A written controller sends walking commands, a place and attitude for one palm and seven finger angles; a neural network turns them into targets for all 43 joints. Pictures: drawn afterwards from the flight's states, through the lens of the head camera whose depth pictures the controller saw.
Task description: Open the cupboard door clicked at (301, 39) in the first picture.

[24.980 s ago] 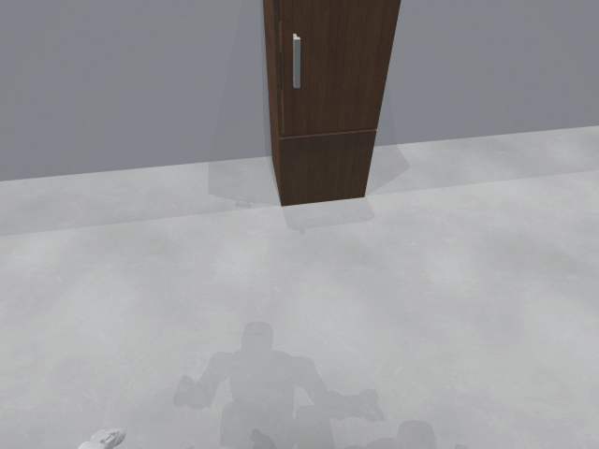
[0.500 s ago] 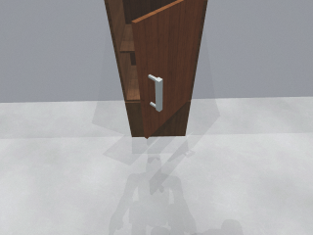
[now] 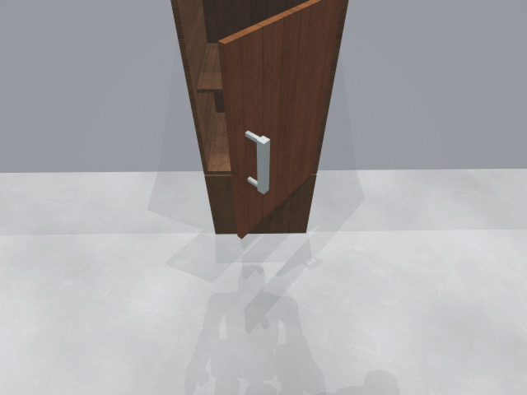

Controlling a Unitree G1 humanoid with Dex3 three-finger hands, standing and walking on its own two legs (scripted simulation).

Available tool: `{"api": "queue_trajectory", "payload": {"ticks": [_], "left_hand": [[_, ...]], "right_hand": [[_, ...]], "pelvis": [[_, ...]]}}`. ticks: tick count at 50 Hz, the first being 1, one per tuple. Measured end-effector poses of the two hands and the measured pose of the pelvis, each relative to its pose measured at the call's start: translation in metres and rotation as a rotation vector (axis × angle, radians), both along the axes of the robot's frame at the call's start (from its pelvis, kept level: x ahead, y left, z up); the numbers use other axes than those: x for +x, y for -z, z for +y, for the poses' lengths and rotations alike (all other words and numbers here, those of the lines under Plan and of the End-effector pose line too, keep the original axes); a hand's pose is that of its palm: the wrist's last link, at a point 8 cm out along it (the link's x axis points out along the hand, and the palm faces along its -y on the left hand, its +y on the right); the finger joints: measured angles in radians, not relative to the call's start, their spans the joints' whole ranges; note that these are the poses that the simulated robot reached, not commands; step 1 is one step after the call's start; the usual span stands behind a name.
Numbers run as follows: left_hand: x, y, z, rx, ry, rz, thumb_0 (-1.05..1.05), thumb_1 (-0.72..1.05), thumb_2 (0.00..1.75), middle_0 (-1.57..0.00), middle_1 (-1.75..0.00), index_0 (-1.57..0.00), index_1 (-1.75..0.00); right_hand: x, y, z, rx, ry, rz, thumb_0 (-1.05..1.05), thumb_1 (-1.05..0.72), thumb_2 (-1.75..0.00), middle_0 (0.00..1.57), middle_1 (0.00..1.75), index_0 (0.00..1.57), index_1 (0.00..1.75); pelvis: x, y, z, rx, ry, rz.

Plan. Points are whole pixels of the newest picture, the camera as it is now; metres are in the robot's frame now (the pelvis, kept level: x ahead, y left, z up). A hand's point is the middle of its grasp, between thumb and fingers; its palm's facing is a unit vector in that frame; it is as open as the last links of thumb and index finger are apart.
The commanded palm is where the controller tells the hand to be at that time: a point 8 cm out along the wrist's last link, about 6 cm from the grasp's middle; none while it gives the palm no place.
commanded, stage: look to check the result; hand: left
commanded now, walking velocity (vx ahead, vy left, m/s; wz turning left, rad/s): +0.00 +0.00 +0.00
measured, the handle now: (256, 163) +0.62 +0.05 -0.05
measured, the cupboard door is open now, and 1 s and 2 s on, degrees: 48 48 48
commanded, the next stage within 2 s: walk to a spot facing it in 0.44 s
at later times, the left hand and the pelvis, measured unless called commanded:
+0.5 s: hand out of the picture +0.01 +0.17 -0.17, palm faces +0.02 -0.98 -0.20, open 7.4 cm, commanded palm none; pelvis +0.01 +0.00 +0.00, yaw -1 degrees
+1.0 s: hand out of the picture +0.08 +0.18 -0.17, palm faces -0.13 -0.96 -0.27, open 7.4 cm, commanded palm none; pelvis +0.00 -0.01 -0.01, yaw -11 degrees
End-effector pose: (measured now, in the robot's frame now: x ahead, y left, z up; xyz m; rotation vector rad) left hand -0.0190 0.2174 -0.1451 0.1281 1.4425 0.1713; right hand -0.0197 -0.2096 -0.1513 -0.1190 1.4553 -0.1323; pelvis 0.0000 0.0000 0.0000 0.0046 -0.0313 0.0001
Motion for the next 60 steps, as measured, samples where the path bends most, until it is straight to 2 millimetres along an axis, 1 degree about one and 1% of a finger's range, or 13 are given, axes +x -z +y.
{"api": "queue_trajectory", "payload": {"ticks": [7, 14, 32, 36, 41, 44, 47, 51, 53, 54, 56, 60], "left_hand": [[-0.004, -0.001, 0.0, 0.005, -0.002, 0.021, 0.0, 0.91, 0.9, -0.2, -0.3, -0.2, -0.3], [0.002, -0.002, 0.0, 0.005, 0.003, 0.02, 0.0, 0.91, 0.9, -0.2, -0.3, -0.2, -0.3], [0.035, -0.003, 0.002, 0.019, 0.029, -0.027, 0.0, 0.91, 0.9, -0.2, -0.3, -0.2, -0.3], [0.04, -0.001, 0.004, 0.022, 0.043, -0.018, 0.0, 0.91, 0.9, -0.2, -0.3, -0.2, -0.3], [0.051, 0.004, 0.012, 0.027, 0.077, -0.009, 0.0, 0.91, 0.9, -0.2, -0.3, -0.2, -0.3], [0.063, 0.006, 0.018, 0.036, 0.109, -0.02, 0.0, 0.91, 0.9, -0.2, -0.3, -0.2, -0.3], [0.081, 0.004, 0.02, 0.054, 0.15, -0.04, 0.01, 0.91, 0.9, -0.2, -0.3, -0.2, -0.3], [0.11, -0.008, 0.011, 0.08, 0.202, -0.102, 0.01, 0.91, 0.9, -0.2, -0.3, -0.2, -0.3], [0.122, -0.01, 0.004, 0.095, 0.231, -0.147, 0.01, 0.91, 0.9, -0.2, -0.3, -0.2, -0.3], [0.127, -0.008, 0.001, 0.108, 0.249, -0.169, 0.01, 0.91, 0.9, -0.2, -0.3, -0.2, -0.3], [0.131, -0.009, -0.006, 0.12, 0.268, -0.178, 0.0, 0.91, 0.9, -0.2, -0.3, -0.2, -0.3], [0.131, -0.015, -0.019, 0.115, 0.308, -0.145, 0.0, 0.91, 0.9, -0.2, -0.3, -0.2, -0.3]], "right_hand": [[0.009, 0.0, -0.001, 0.0, -0.002, -0.011, 0.0, -0.91, -0.9, 0.2, 0.3, 0.2, 0.3], [0.016, 0.0, -0.005, -0.007, -0.005, -0.015, 0.0, -0.91, -0.9, 0.2, 0.3, 0.2, 0.3], [0.03, -0.001, -0.015, -0.023, 0.006, -0.033, 0.0, -0.91, -0.9, 0.2, 0.3, 0.2, 0.3], [0.031, 0.002, -0.017, -0.035, 0.041, -0.042, 0.0, -0.91, -0.9, 0.2, 0.3, 0.2, 0.3], [0.028, 0.003, -0.024, -0.064, 0.098, -0.063, 0.0, -0.91, -0.9, 0.2, 0.3, 0.2, 0.3], [0.023, 0.003, -0.029, -0.083, 0.127, -0.08, 0.0, -0.91, -0.9, 0.2, 0.3, 0.2, 0.3], [0.015, 0.005, -0.037, -0.092, 0.149, -0.096, 0.0, -0.91, -0.9, 0.2, 0.3, 0.2, 0.3], [0.001, 0.012, -0.051, -0.08, 0.167, -0.087, 0.0, -0.91, -0.9, 0.2, 0.3, 0.2, 0.3], [-0.003, 0.02, -0.061, -0.071, 0.182, -0.086, 0.0, -0.91, -0.9, 0.2, 0.3, 0.2, 0.3], [-0.004, 0.024, -0.068, -0.068, 0.195, -0.087, 0.0, -0.91, -0.9, 0.2, 0.3, 0.2, 0.3], [-0.002, 0.025, -0.079, -0.069, 0.217, -0.091, 0.0, -0.91, -0.9, 0.2, 0.3, 0.2, 0.3], [0.014, 0.008, -0.097, -0.095, 0.258, -0.154, 0.0, -0.91, -0.9, 0.2, 0.3, 0.2, 0.3]], "pelvis": [[0.003, 0.0, -0.001, 0.0, 0.004, 0.002], [0.007, -0.001, -0.001, 0.001, 0.007, 0.005], [0.017, -0.001, -0.005, 0.005, 0.024, 0.013], [0.016, 0.002, -0.005, 0.002, 0.054, 0.015], [0.013, 0.007, -0.004, 0.002, 0.099, 0.02], [0.01, 0.01, -0.003, 0.011, 0.132, 0.027], [0.005, 0.013, -0.006, 0.025, 0.17, 0.029], [0.0, 0.013, -0.016, 0.024, 0.206, 0.03], [-0.001, 0.018, -0.025, 0.027, 0.225, 0.032], [-0.002, 0.023, -0.031, 0.04, 0.236, 0.037], [-0.004, 0.023, -0.036, 0.033, 0.254, 0.033], [-0.004, 0.011, -0.043, 0.041, 0.304, 0.039]]}}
